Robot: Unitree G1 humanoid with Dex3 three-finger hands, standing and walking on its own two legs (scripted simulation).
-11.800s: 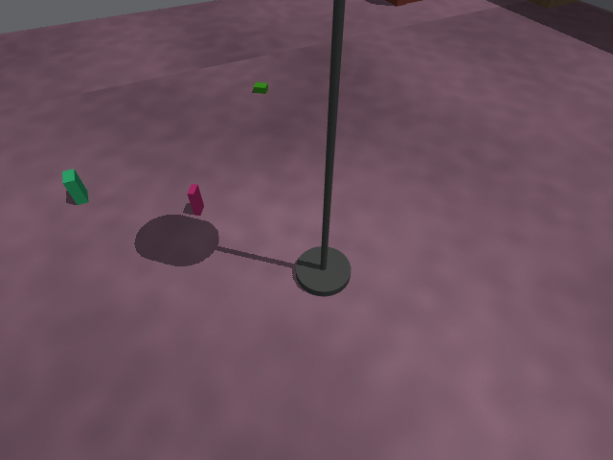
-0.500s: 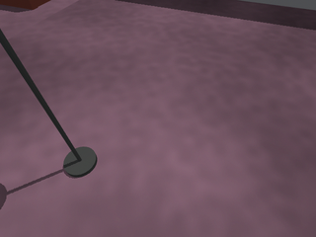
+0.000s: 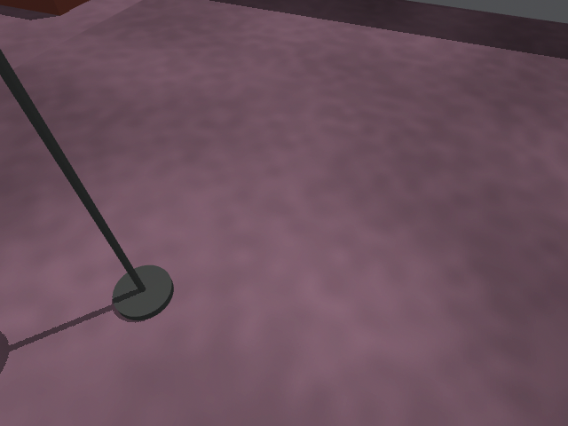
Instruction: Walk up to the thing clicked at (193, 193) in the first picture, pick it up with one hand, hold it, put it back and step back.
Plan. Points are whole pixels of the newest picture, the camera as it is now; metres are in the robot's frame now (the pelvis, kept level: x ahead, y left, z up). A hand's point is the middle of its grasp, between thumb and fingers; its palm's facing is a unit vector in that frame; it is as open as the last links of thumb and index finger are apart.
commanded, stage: stand
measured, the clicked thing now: out of the picture +0.58 +1.21 -0.71
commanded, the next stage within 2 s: walk up in 1.48 s
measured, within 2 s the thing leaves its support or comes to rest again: neither
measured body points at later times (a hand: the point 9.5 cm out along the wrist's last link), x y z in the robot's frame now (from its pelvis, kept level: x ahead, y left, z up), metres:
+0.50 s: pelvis +0.00 +0.00 +0.00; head +0.01 +0.01 +0.45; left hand +0.07 +0.31 -0.13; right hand +0.08 -0.30 -0.13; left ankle +0.00 +0.13 -0.75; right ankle +0.01 -0.15 -0.75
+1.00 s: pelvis +0.00 +0.00 +0.00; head +0.01 +0.00 +0.45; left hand +0.07 +0.30 -0.13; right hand +0.08 -0.30 -0.13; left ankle +0.00 +0.13 -0.75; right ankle +0.01 -0.15 -0.75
